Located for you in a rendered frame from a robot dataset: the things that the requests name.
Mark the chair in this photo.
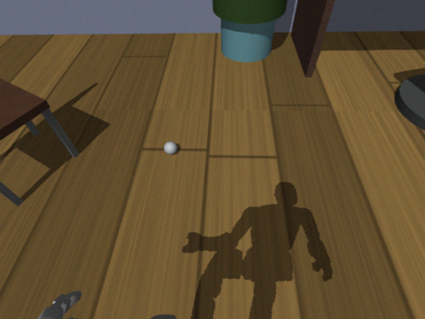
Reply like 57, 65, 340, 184
0, 79, 79, 206

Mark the potted plant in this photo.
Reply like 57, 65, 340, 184
212, 0, 287, 62

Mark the left robot hand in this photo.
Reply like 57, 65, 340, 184
38, 291, 82, 319

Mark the ball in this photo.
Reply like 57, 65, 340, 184
164, 141, 177, 155

